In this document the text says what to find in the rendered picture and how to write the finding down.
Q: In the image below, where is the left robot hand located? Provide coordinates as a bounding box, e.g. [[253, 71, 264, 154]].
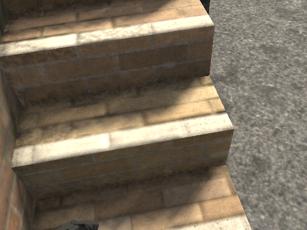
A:
[[56, 219, 99, 230]]

